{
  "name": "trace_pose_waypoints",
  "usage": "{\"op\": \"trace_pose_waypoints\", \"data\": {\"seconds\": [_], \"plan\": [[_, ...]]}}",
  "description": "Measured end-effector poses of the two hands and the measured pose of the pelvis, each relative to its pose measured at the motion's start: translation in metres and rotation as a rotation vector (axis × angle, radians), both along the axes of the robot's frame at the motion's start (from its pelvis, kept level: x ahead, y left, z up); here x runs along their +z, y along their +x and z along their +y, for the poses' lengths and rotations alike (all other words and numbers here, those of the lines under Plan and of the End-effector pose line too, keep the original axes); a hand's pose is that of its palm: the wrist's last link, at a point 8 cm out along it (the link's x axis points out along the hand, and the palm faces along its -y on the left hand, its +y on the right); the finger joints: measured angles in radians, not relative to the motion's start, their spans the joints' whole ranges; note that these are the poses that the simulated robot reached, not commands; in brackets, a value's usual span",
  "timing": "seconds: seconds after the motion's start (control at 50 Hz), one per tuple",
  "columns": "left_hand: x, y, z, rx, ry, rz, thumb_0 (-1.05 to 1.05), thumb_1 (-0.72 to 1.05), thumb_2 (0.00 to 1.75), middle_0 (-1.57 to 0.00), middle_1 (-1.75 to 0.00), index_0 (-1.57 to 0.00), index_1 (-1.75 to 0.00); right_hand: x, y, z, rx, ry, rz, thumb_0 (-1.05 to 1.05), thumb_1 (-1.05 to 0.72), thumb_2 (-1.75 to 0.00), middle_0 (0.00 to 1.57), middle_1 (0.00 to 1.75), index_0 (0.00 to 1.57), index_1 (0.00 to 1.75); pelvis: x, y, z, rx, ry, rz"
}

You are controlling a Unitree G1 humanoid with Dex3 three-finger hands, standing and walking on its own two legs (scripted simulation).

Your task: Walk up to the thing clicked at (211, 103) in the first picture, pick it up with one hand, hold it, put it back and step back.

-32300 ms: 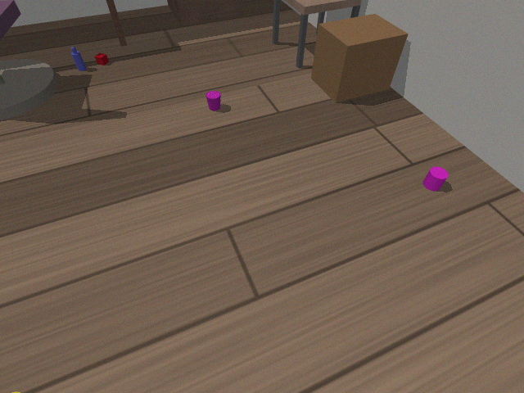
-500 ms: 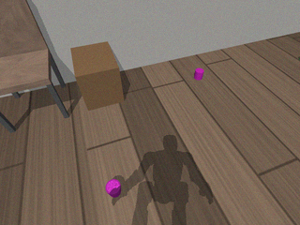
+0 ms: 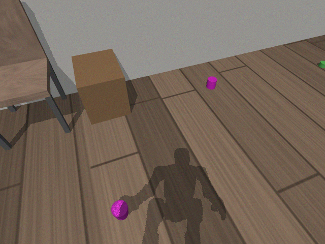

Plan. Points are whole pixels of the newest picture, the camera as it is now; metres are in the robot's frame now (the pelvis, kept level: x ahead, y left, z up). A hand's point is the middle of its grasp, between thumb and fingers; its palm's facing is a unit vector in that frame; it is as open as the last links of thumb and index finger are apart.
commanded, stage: stand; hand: left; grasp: from above
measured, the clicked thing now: (120, 211) +0.43 +0.26 -0.73
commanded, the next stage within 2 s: step back in 0.78 s
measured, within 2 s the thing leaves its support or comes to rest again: neither
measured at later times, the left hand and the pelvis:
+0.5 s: hand out of the picture +0.07 +0.24 -0.16, palm faces +0.00 -0.94 -0.34, open 7.4 cm; pelvis +0.00 +0.00 +0.00, yaw +0 degrees
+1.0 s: hand out of the picture +0.08 +0.27 -0.17, palm faces -0.03 -0.93 -0.38, open 7.4 cm; pelvis -0.03 +0.01 -0.01, yaw +0 degrees
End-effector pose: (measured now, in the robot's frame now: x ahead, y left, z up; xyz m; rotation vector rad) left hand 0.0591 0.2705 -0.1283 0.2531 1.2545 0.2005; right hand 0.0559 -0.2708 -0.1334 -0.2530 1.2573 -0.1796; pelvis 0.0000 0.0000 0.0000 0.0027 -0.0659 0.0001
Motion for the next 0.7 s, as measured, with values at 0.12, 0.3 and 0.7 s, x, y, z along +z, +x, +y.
{"op": "trace_pose_waypoints", "data": {"seconds": [0.12, 0.3, 0.7], "plan": [[0.001, -0.007, 0.007, 0.003, 0.016, 0.026, 0.0, 0.9, 0.9, -0.21, -0.3, -0.21, -0.3, 0.002, -0.004, -0.009, -0.004, -0.019, 0.019, 0.01, -0.9, -0.89, 0.2, 0.3, 0.2, 0.3, 0.0, -0.001, -0.001, -0.001, 0.0, 0.007], [0.006, -0.004, 0.017, 0.003, 0.044, 0.013, 0.0, 0.9, 0.9, -0.21, -0.3, -0.21, -0.3, 0.007, 0.002, -0.021, -0.007, -0.044, -0.003, 0.01, -0.9, -0.89, 0.2, 0.3, 0.2, 0.3, 0.0, 0.0, -0.002, -0.002, 0.0, 0.003], [0.008, 0.005, 0.015, -0.022, 0.039, -0.004, 0.0, 0.9, 0.9, -0.21, -0.3, -0.21, -0.3, 0.006, 0.001, -0.024, 0.004, -0.035, 0.004, 0.01, -0.9, -0.89, 0.2, 0.3, 0.2, 0.3, 0.0, 0.0, -0.005, -0.004, 0.002, 0.012]]}}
